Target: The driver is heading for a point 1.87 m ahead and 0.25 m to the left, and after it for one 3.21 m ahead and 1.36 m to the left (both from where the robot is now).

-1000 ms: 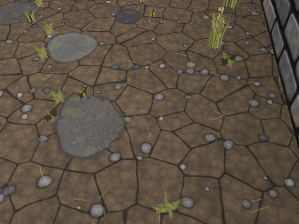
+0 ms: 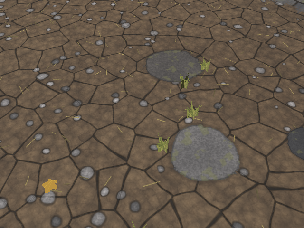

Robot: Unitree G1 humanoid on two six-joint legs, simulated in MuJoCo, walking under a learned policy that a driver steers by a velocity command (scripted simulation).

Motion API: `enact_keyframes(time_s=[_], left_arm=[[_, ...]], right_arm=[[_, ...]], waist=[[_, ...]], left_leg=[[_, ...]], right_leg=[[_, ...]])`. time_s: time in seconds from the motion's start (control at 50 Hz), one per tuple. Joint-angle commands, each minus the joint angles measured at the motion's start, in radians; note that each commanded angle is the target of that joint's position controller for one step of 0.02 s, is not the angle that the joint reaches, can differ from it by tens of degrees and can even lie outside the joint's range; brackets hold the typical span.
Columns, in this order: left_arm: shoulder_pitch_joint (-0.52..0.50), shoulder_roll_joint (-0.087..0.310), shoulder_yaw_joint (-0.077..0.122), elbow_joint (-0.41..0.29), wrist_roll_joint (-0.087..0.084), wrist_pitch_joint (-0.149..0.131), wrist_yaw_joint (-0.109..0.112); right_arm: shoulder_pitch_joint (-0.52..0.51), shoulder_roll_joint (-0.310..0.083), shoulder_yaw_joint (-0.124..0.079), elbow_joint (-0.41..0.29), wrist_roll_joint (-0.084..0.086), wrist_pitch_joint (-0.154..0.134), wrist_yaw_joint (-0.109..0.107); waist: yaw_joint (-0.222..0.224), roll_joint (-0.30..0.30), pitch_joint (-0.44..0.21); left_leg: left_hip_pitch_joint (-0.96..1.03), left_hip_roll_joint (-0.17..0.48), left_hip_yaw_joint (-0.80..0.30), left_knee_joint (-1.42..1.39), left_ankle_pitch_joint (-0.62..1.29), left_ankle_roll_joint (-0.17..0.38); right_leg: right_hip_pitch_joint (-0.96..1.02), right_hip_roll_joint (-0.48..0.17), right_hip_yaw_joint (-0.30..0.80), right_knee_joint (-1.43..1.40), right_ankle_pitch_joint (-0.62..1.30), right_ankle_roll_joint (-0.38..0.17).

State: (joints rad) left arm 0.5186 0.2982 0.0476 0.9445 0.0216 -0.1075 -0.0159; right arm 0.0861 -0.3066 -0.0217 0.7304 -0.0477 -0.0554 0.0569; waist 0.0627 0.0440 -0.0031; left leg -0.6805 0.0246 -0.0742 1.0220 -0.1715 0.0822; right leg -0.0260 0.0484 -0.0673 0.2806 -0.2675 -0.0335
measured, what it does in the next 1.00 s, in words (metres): walks ahead: left foot, then right foot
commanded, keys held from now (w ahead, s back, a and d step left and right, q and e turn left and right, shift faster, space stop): w+shift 1.00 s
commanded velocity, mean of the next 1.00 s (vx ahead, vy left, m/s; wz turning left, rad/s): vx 1.00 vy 0.00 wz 0.04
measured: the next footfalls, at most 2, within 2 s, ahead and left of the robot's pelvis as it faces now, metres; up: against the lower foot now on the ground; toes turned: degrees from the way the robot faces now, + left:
left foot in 0.18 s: +0.38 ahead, +0.09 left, +0.00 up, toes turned +3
right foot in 0.62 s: +0.84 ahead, -0.09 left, +0.00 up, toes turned -2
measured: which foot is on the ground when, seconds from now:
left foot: up 0.00-0.16, down 0.18-0.64, up 0.66-1.00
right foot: down 0.00-0.20, up 0.22-0.60, down 0.62-1.00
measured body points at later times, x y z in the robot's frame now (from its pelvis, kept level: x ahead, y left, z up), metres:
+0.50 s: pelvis +0.48 +0.02 -0.01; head +0.50 +0.02 +0.44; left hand +0.70 +0.26 -0.08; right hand +0.40 -0.26 -0.13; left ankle +0.34 +0.09 -0.74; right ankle +0.70 -0.13 -0.68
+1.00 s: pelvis +0.97 +0.00 -0.01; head +1.00 +0.01 +0.44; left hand +0.88 +0.26 -0.14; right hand +1.23 -0.20 -0.08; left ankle +1.21 +0.14 -0.69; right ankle +0.80 -0.09 -0.74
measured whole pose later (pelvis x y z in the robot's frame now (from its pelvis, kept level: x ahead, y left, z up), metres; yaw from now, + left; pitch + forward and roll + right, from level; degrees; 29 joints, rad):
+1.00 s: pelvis +0.97 +0.00 -0.01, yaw +1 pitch +2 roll -2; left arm 0.54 0.26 0.04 0.97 -0.01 -0.12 -0.03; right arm -0.02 -0.25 0.02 0.70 -0.03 -0.07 0.06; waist 0.09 0.01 0.03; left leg -0.72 0.10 0.06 0.59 0.14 0.09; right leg 0.23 0.08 -0.05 0.04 -0.30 -0.05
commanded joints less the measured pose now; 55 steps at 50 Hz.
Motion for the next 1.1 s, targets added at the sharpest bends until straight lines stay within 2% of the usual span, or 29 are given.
enact_keyframes(time_s=[0.02,0.1,0.14,0.16,0.18,0.2,0.22,0.24,0.28,0.34,0.42,0.5,0.56,0.58,0.62,0.64,0.66,0.68,0.7,0.72,0.78,0.86,0.9,0.94,1.0,1.04,1.06,1.08,1.1], left_arm=[[-0.084,0.085,0.004,-0.072,-0.019,-0.034,-0.004],[-0.015,0.158,0.012,-0.030,-0.021,-0.036,-0.002],[-0.008,0.208,0.021,-0.018,-0.008,-0.014,0.015],[-0.034,0.217,0.021,-0.020,-0.005,0.004,0.025],[-0.049,0.184,0.013,-0.037,-0.002,0.010,0.027],[0.023,0.023,-0.017,-0.082,-0.015,0.006,0.011],[0.024,0.082,-0.005,-0.107,-0.037,-0.003,0.011],[-0.111,0.107,0.000,-0.142,-0.031,-0.004,0.017],[-0.178,0.064,-0.015,-0.152,-0.010,0.000,0.007],[-0.175,0.021,-0.024,-0.161,0.022,0.045,-0.021],[-0.427,0.014,-0.040,-0.266,0.023,0.047,-0.038],[-0.520,0.012,-0.051,-0.291,-0.004,0.038,-0.054],[-0.524,0.061,-0.036,-0.299,0.014,0.033,-0.034],[-0.448,0.090,-0.023,-0.281,0.016,0.034,-0.024],[-0.054,0.163,0.016,-0.168,0.020,0.041,0.008],[0.068,0.267,0.048,-0.145,0.040,0.045,0.028],[0.036,0.318,0.066,-0.139,0.034,0.047,0.013],[-0.067,0.232,0.060,-0.154,0.018,0.047,-0.001],[-0.124,0.167,0.046,-0.145,0.011,0.037,-0.002],[-0.150,0.120,0.037,-0.131,0.018,0.029,-0.004],[-0.155,0.046,0.010,-0.086,0.008,0.009,0.002],[-0.114,0.074,0.016,-0.064,-0.013,-0.019,-0.007],[-0.107,0.084,0.020,-0.065,-0.025,-0.030,-0.011],[-0.065,0.115,0.025,-0.049,-0.038,-0.041,-0.009],[-0.031,0.151,0.027,-0.025,-0.028,-0.032,-0.002],[-0.025,0.197,0.035,-0.011,-0.003,-0.008,0.017],[-0.044,0.214,0.039,-0.010,0.013,0.011,0.030],[-0.077,0.202,0.037,-0.020,0.021,0.022,0.036],[-0.030,0.076,0.010,-0.060,0.009,0.018,0.023]], right_arm=[[-0.132,-0.005,0.029,-0.118,0.003,-0.019,0.023],[-0.170,-0.030,0.031,-0.123,0.005,-0.027,0.013],[-0.001,-0.085,0.008,-0.076,-0.005,-0.025,-0.010],[0.208,-0.116,-0.012,-0.007,-0.002,-0.021,-0.026],[0.383,-0.175,-0.038,0.045,-0.012,-0.016,-0.046],[0.420,-0.269,-0.067,0.054,-0.033,-0.015,-0.059],[0.415,-0.254,-0.072,0.045,-0.003,-0.011,-0.049],[0.322,-0.200,-0.069,0.057,0.011,-0.014,-0.048],[0.253,-0.113,-0.054,0.077,0.012,-0.032,-0.047],[0.256,-0.038,-0.030,0.112,0.028,-0.054,-0.052],[0.292,-0.062,-0.035,0.133,0.042,-0.076,-0.041],[0.340,-0.124,-0.046,0.152,0.066,-0.097,-0.037],[0.393,-0.170,-0.051,0.188,0.045,-0.082,-0.048],[0.398,-0.195,-0.056,0.195,0.029,-0.068,-0.058],[0.348,-0.215,-0.060,0.194,0.002,-0.037,-0.079],[0.394,-0.103,-0.034,0.160,0.015,-0.042,-0.069],[0.508,-0.010,-0.013,0.129,0.066,-0.061,-0.047],[0.382,-0.087,-0.022,0.118,0.052,-0.063,-0.059],[0.268,-0.088,-0.020,0.092,0.048,-0.067,-0.058],[0.228,-0.065,-0.011,0.081,0.037,-0.065,-0.054],[0.224,-0.007,0.005,0.059,0.005,-0.020,-0.026],[-0.005,-0.007,0.022,-0.041,0.002,-0.011,-0.006],[-0.084,0.006,0.033,-0.067,0.012,-0.020,0.008],[-0.137,0.008,0.036,-0.077,0.023,-0.023,0.015],[-0.149,-0.030,0.023,-0.081,0.017,-0.026,-0.001],[-0.026,-0.076,0.001,-0.053,0.011,-0.024,-0.020],[0.158,-0.109,-0.017,0.003,0.013,-0.021,-0.034],[0.370,-0.151,-0.039,0.068,0.006,-0.018,-0.050],[0.483,-0.249,-0.069,0.090,-0.016,-0.016,-0.068]], waist=[[-0.055,-0.093,0.133],[-0.063,-0.110,0.112],[-0.157,-0.175,-0.031],[-0.255,-0.178,-0.135],[-0.321,-0.151,-0.217],[-0.221,0.127,-0.324],[-0.208,0.156,-0.436],[-0.178,0.053,-0.225],[-0.109,-0.053,-0.034],[-0.024,-0.003,0.047],[-0.044,-0.014,0.161],[-0.068,-0.040,0.147],[-0.059,-0.004,0.086],[-0.019,0.031,0.016],[0.176,0.049,-0.177],[0.165,-0.115,-0.296],[0.042,-0.425,-0.451],[0.050,-0.214,-0.321],[0.037,-0.094,-0.156],[0.004,-0.012,-0.077],[-0.090,-0.074,0.026],[-0.079,-0.073,0.154],[-0.066,-0.054,0.158],[-0.047,-0.049,0.162],[-0.049,-0.074,0.117],[-0.118,-0.144,-0.004],[-0.204,-0.167,-0.100],[-0.305,-0.151,-0.190],[-0.274,0.042,-0.309]], left_leg=[[0.069,0.025,0.116,-0.266,0.177,-0.002],[0.221,-0.039,0.197,-0.419,0.217,0.051],[0.420,-0.106,0.198,-0.420,0.088,0.080],[0.629,-0.120,0.185,-0.448,0.050,0.098],[0.866,-0.020,0.084,-0.437,-0.047,0.122],[1.103,0.278,-0.348,-0.488,-0.299,0.189],[1.159,0.370,-0.758,-0.674,-0.365,0.246],[1.027,0.304,-0.587,-0.712,-0.309,0.217],[0.731,0.228,-0.371,-0.767,-0.124,0.182],[0.507,0.165,-0.237,-0.870,-0.111,0.164],[0.433,0.088,-0.057,-0.980,0.074,0.153],[0.477,0.099,0.040,-1.083,0.346,0.121],[0.748,0.137,0.080,-0.913,0.859,0.082],[0.805,0.148,0.088,-0.775,1.024,0.066],[0.681,0.127,0.114,-0.251,0.988,0.041],[0.413,0.031,0.126,0.172,0.545,0.033],[0.098,-0.152,0.004,0.505,-0.273,0.004],[-0.030,-0.067,-0.050,0.535,-0.209,0.036],[-0.059,-0.014,-0.028,0.473,-0.122,0.033],[-0.025,0.024,-0.025,0.389,-0.102,0.033],[0.068,0.080,-0.023,0.255,-0.119,0.003],[-0.042,0.129,0.063,-0.037,0.075,-0.034],[0.089,0.104,0.116,-0.272,0.250,-0.028],[0.186,0.069,0.154,-0.388,0.382,-0.007],[0.195,0.007,0.187,-0.482,0.335,0.030],[0.327,-0.071,0.200,-0.469,0.154,0.057],[0.499,-0.095,0.189,-0.459,0.061,0.073],[0.727,-0.049,0.145,-0.464,0.009,0.092],[0.986,0.196,-0.158,-0.460,-0.287,0.127]], right_leg=[[-0.189,-0.198,0.103,-0.272,0.323,-0.118],[-0.011,-0.235,0.027,-0.222,0.886,-0.104],[0.075,-0.260,-0.001,0.069,1.229,-0.081],[0.033,-0.251,-0.015,0.323,1.233,-0.067],[-0.147,-0.212,-0.011,0.630,0.988,-0.061],[-0.474,-0.063,-0.003,1.054,0.059,-0.042],[-0.642,0.012,0.146,1.240,-0.184,-0.058],[-0.748,-0.069,0.156,1.208,-0.070,-0.070],[-0.698,-0.132,0.148,1.068,-0.019,-0.059],[-0.615,-0.184,0.144,0.935,-0.041,-0.019],[-0.681,-0.210,0.066,0.634,0.192,0.006],[-0.443,-0.136,-0.012,0.347,0.497,-0.038],[-0.418,-0.053,-0.059,0.271,0.363,-0.084],[-0.339,-0.010,-0.065,0.282,0.268,-0.095],[0.059,-0.015,-0.020,0.296,0.114,-0.127],[0.311,-0.237,0.248,0.303,-0.180,-0.167],[0.494,-0.455,0.879,0.067,-0.357,-0.286],[0.420,-0.401,0.851,0.009,-0.337,-0.258],[0.247,-0.373,0.659,0.009,-0.194,-0.241],[0.101,-0.335,0.548,-0.014,-0.100,-0.220],[-0.164,-0.259,0.381,-0.113,-0.083,-0.189],[-0.228,-0.195,0.205,-0.246,0.083,-0.192],[-0.264,-0.150,0.109,-0.281,0.224,-0.164],[-0.210,-0.180,0.085,-0.348,0.371,-0.157],[0.053,-0.211,0.039,-0.253,0.779,-0.128],[0.172,-0.239,0.022,-0.005,1.150,-0.100],[0.153,-0.244,0.013,0.222,1.196,-0.089],[0.024,-0.209,0.001,0.520,1.041,-0.079],[-0.263,-0.110,0.004,0.926,0.498,-0.076]])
